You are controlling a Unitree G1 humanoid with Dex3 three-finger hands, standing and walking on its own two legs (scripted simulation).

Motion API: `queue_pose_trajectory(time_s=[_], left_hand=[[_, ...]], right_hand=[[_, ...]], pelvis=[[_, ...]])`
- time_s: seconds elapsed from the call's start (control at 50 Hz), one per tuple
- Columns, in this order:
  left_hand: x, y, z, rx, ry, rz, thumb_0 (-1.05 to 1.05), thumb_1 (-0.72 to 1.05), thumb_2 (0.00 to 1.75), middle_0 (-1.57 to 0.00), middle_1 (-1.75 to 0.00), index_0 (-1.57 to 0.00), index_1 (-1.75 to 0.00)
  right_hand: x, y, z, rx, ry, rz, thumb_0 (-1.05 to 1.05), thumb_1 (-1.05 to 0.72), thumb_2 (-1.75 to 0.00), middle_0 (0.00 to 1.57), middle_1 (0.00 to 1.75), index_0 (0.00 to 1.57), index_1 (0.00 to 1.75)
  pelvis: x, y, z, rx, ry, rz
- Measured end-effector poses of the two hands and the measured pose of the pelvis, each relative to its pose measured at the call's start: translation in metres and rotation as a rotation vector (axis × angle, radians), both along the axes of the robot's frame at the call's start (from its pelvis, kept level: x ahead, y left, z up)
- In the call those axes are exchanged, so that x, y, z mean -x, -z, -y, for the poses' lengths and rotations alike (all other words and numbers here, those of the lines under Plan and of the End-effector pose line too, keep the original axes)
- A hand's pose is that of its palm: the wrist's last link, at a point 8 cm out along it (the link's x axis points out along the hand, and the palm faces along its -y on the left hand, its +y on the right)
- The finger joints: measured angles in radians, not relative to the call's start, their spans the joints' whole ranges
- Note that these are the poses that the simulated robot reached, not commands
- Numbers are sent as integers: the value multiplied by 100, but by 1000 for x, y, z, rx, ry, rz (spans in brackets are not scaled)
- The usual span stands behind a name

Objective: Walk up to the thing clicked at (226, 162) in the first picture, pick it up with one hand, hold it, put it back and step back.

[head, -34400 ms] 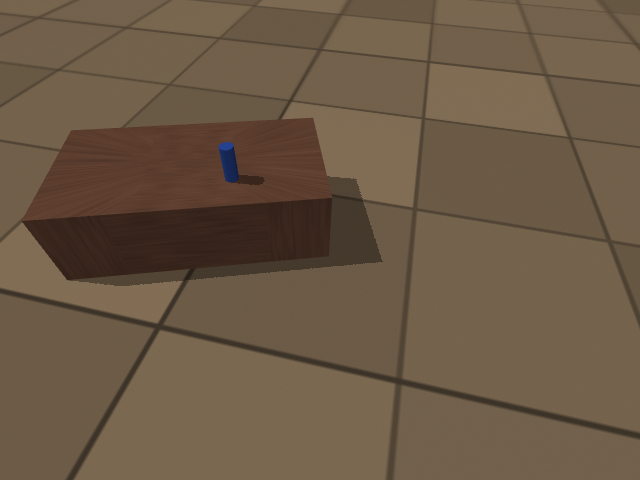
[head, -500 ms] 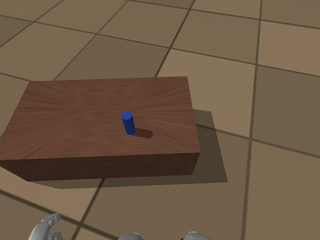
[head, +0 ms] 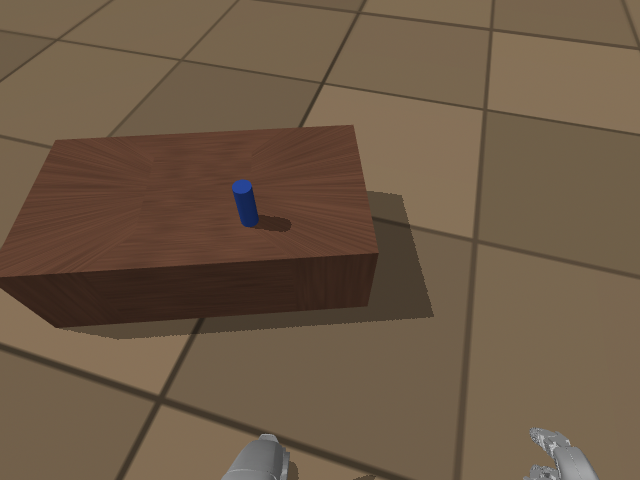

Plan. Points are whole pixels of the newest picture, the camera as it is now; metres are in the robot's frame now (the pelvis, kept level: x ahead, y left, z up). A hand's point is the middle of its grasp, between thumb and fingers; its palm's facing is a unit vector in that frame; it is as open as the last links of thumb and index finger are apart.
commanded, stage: step back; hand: left
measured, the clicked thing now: (246, 204) +0.82 +0.23 -0.35
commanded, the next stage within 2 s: stand in 1.80 s
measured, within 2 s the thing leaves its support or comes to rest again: neither
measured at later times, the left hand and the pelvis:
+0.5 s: hand out of the picture -0.07 +0.27 -0.14, palm faces +0.04 -0.92 -0.38, open 7.4 cm; pelvis -0.17 +0.00 +0.01, yaw +2 degrees
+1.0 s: hand out of the picture -0.25 +0.27 -0.13, palm faces +0.09 -0.90 -0.42, open 7.4 cm; pelvis -0.30 -0.02 +0.01, yaw +5 degrees
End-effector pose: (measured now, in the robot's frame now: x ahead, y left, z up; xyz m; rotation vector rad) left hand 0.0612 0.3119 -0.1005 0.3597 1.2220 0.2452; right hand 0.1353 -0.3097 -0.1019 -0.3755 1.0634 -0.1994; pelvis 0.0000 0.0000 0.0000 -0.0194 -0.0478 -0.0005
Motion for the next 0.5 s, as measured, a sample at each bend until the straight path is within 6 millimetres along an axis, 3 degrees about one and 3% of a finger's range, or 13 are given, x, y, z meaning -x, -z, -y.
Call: queue_pose_trajectory(time_s=[0.08, 0.16, 0.32, 0.4, 0.5], left_hand=[[29, -14, 6, -14, -15, 2, 0, 90, 90, -21, -30, -21, -30], [40, -21, 2, -39, -11, 46, 0, 90, 90, -21, -30, -21, -30], [66, -4, -17, -26, -20, 145, 0, 90, 90, -21, -30, -20, -30], [94, -3, -12, -3, -30, 115, 0, 90, 90, -21, -30, -20, -30], [137, -1, -1, 15, -15, 80, 0, 90, 90, -21, -30, -20, -30]], right_hand=[[37, -1, 5, -13, 13, -42, 0, -91, -90, 20, 30, 20, 30], [78, 3, 7, -1, -1, -100, 0, -91, -90, 20, 30, 20, 30], [148, 8, -9, 25, -41, -176, 1, -91, -90, 20, 30, 20, 30], [174, -6, -12, 19, -35, -149, 1, -90, -90, 20, 30, 21, 30], [191, -15, -3, 28, -34, -83, 1, -90, -90, 20, 30, 21, 30]], pelvis=[[21, -10, 2, -45, -5, -8], [46, -10, 2, -46, -35, -16], [107, 2, -6, -60, -80, 3], [132, -7, -3, -21, -68, 3], [166, -10, 5, -6, -30, -7]])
